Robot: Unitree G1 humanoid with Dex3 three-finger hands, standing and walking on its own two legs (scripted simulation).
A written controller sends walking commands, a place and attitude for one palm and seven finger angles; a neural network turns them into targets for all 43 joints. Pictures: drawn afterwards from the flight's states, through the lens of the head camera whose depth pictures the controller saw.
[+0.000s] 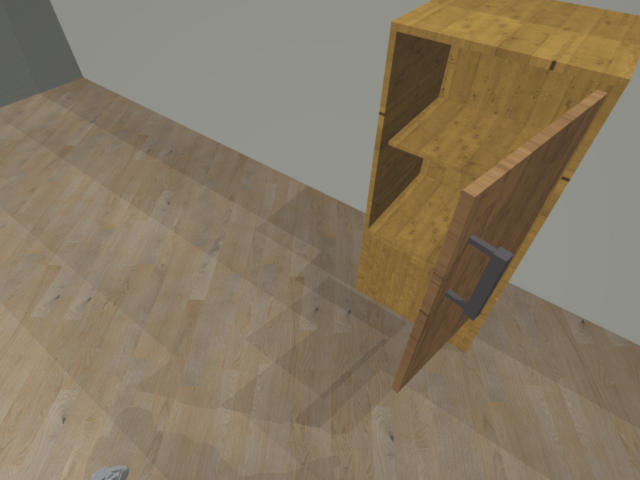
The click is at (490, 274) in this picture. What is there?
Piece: cupboard door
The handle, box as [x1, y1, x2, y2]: [445, 234, 513, 320]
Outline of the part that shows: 473,234 469,237 467,241 489,255 491,258 468,302 450,289 445,293 447,297 464,309 464,314 473,320 480,312 513,254 502,247 496,249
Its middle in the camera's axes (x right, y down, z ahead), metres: +0.23 +0.06 +0.59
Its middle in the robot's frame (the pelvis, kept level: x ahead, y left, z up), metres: +0.41 -0.21 +0.01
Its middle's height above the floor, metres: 0.78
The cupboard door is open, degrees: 79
